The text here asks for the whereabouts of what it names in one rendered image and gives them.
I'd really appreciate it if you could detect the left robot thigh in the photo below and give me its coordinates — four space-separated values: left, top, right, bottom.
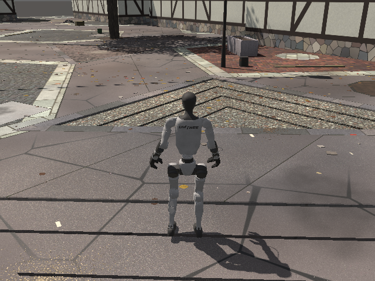
168 163 179 199

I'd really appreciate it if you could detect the right robot forearm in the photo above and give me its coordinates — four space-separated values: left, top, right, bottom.
210 141 220 159

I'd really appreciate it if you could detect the left robot upper arm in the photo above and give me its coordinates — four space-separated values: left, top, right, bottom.
159 117 176 149

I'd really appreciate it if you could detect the left robot hand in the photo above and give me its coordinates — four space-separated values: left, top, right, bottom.
149 155 163 169

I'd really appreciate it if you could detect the right robot upper arm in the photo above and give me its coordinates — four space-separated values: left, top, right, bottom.
201 118 216 149

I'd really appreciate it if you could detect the left robot forearm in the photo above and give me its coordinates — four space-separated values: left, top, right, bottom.
152 140 164 160

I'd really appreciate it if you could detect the humanoid robot head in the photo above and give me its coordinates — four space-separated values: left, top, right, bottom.
179 92 199 120

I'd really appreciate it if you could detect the right robot hand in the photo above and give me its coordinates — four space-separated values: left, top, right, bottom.
207 157 220 168

